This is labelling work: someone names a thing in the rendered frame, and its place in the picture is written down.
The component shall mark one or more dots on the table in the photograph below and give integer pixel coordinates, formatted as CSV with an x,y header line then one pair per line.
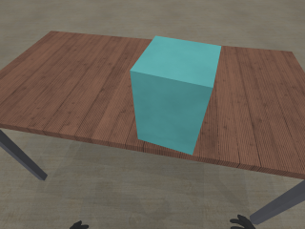
x,y
78,86

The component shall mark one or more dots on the carton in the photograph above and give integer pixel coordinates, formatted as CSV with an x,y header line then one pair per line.
x,y
172,82

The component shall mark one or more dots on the right robot hand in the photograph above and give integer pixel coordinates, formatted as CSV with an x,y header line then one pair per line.
x,y
243,222

